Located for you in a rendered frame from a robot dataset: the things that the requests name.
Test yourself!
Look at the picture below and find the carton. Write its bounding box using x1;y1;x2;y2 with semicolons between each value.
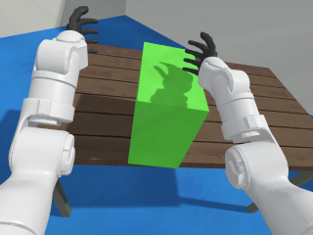
128;42;209;168

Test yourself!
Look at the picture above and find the right robot upper arm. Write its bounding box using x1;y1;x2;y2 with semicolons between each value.
225;140;313;235

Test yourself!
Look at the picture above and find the table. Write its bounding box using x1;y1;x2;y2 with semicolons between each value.
8;43;313;217

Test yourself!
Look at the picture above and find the left robot upper arm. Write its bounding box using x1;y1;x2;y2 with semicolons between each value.
0;126;75;235

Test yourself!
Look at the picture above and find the robot left hand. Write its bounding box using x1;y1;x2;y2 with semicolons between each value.
66;6;99;54

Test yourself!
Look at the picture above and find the robot right forearm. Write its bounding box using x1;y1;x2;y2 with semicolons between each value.
198;57;289;176

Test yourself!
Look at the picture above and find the robot left forearm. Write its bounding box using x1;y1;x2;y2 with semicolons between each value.
8;30;88;171

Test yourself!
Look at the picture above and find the robot right hand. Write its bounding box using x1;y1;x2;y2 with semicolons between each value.
182;31;218;75

